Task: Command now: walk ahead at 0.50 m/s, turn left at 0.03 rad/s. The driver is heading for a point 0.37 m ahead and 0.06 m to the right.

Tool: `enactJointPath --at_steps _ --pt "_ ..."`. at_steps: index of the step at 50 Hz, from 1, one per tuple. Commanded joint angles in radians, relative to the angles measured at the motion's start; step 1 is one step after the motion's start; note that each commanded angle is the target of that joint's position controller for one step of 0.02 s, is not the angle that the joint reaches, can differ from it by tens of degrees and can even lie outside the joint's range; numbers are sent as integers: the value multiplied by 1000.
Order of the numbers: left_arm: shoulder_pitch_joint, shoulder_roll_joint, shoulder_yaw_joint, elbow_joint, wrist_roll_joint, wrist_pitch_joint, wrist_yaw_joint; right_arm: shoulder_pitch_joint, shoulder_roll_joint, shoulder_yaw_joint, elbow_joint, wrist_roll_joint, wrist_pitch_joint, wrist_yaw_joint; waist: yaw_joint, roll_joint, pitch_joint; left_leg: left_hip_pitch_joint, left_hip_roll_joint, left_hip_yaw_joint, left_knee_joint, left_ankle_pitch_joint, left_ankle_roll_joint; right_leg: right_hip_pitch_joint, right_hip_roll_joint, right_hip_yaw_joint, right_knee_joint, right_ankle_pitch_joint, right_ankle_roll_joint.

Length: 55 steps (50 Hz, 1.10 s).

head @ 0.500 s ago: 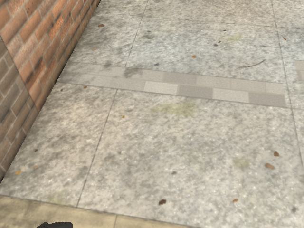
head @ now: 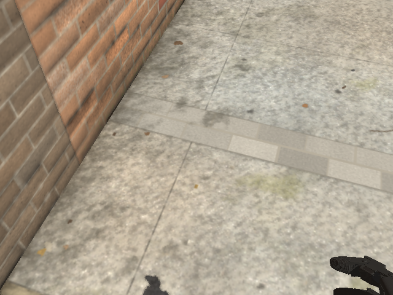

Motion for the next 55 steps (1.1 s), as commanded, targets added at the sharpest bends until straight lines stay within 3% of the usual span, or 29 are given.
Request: enactJointPath --at_steps 1,2,3,6,10,15,17,19,21,23,24,25,26,27,28,29,30,31,33,36,38,40,41,42,43,44,45,49,55 --pt "-72 146 27 -120 -19 -41 -6 287 -162 -54 19 10 10 -9 -158 128 -166 608 347 -501 -234 -34 210 -601 -72 32 402 39 -12" --pt "-108 134 28 -124 -6 -38 -4 230 -138 -45 14 5 9 -3 -132 68 -102 482 300 -417 -268 37 195 -566 -101 14 362 112 -4" --pt "-107 122 32 -123 5 -30 -3 194 -119 -39 11 -1 5 2 -100 70 -64 390 262 -355 -305 93 186 -520 -125 15 319 166 4" --pt "-68 73 27 -111 5 -4 0 176 -119 -42 33 -3 -15 4 -53 100 -52 279 223 -242 -377 198 194 -446 -138 7 278 261 30" --pt "-173 63 27 -144 2 4 1 232 -144 -50 84 -14 -22 -14 -80 65 -13 302 220 -127 -404 293 174 -530 -137 34 135 442 42" --pt "-310 42 18 -193 -5 -2 -22 279 -174 -53 126 -9 -16 -26 -137 52 29 368 228 -25 -423 259 132 -522 -96 23 -96 598 15" --pt "-373 25 9 -227 7 -7 -34 301 -171 -48 152 -2 -2 -31 -150 37 59 395 230 5 -377 403 125 -508 -82 -11 -184 583 4" --pt "-407 15 5 -256 13 -15 -50 327 -176 -45 173 3 16 -36 -156 50 43 434 238 13 -309 538 116 -466 -58 -51 -236 542 -7" --pt "-374 38 12 -262 17 -20 -60 317 -199 -49 180 10 28 -42 -127 85 -1 476 244 2 -218 684 98 -392 -21 -72 -274 463 -34" --pt "-196 95 40 -214 28 -25 -54 276 -215 -52 177 20 39 -50 -24 78 -106 479 193 24 0 802 51 -158 37 -104 -394 545 -76" --pt "-107 165 58 -196 34 -25 -38 303 -193 -42 166 3 30 -51 0 18 -202 345 138 53 187 612 1 83 -55 -18 -363 938 -117" --pt "-42 230 60 -195 64 -12 -19 409 -94 -5 152 -28 11 -35 -34 -199 -363 -29 10 57 574 -144 -69 499 -347 302 -247 1442 -303" --pt "-7 154 38 -189 50 -5 -17 487 -96 3 202 -10 5 -19 -26 -196 -558 -96 -30 -125 740 -573 -89 581 -461 484 -279 1486 -415" --pt "-60 125 33 -198 33 7 -20 400 -182 -22 196 19 15 -15 -4 -96 -474 -111 29 -161 760 -534 -89 455 -389 368 -322 1327 -361" --pt "-155 97 24 -205 21 11 -20 307 -166 -20 165 27 28 -22 -30 -59 -326 -161 65 -124 700 -480 -93 315 -330 278 -367 1150 -305" --pt "-225 65 12 -207 16 12 -20 269 -147 -20 165 16 46 -36 -60 -16 -218 -148 93 -108 617 -436 -102 158 -286 220 -419 1011 -269" --pt "-276 57 10 -208 21 15 -21 280 -138 -23 169 7 70 -48 -100 -37 -168 -58 111 -101 532 -389 -111 6 -250 170 -469 896 -243" --pt "-310 79 19 -208 34 19 -23 313 -116 -20 182 4 89 -55 -128 -77 -145 38 95 -70 468 -338 -123 -114 -220 128 -514 814 -231" --pt "-331 83 23 -201 47 20 -20 350 -87 -15 198 -5 105 -69 -139 -115 -152 125 82 -51 365 -290 -136 -185 -206 95 -546 734 -240" --pt "-325 76 21 -175 42 24 -8 307 -95 -20 198 -9 113 -76 -114 -120 -169 180 89 -58 237 -159 -116 -194 -206 99 -574 456 -221" --pt "-333 73 18 -159 38 34 -2 279 -98 -25 196 -12 115 -74 -113 -124 -135 219 79 -48 155 -103 -99 -231 -192 108 -586 206 -192" --pt "-335 46 7 -142 32 41 0 274 -87 -24 200 -25 109 -69 -126 -111 -90 283 62 -27 28 -49 -73 -272 -154 102 -573 10 -133" --pt "-304 22 -1 -122 33 41 0 268 -93 -23 194 -35 105 -69 -124 -85 -62 293 87 -58 -45 -17 -53 -281 -127 94 -553 -50 -86" --pt "-270 20 -2 -113 38 41 -1 253 -137 -28 179 -35 101 -72 -93 -13 -22 259 151 -132 -119 -26 -23 -278 -79 67 -485 -49 -43" --pt "-223 16 3 -106 32 44 2 211 -182 -42 194 -21 100 -73 -35 134 4 106 149 -139 -149 -251 5 -188 -13 -16 -457 52 -10" --pt "-254 37 6 -98 38 47 9 191 -127 -32 190 -22 91 -68 -59 141 21 6 127 -140 -204 -379 -4 -86 -8 -33 -405 143 6" --pt "-262 39 11 -97 34 51 14 182 -97 -22 197 -29 82 -66 -53 150 20 -23 123 -139 -224 -390 -21 -39 -11 -37 -384 196 2" --pt "-247 32 14 -59 34 57 20 206 -95 -19 221 -15 56 -66 -70 77 -5 76 97 -101 -162 -188 -47 -46 -31 -16 -392 277 -19" --pt "-245 26 17 -5 24 53 21 231 -87 -17 256 -8 59 -69 -88 19 -49 165 82 -78 -112 -5 -33 -24 -36 -21 -376 420 -9"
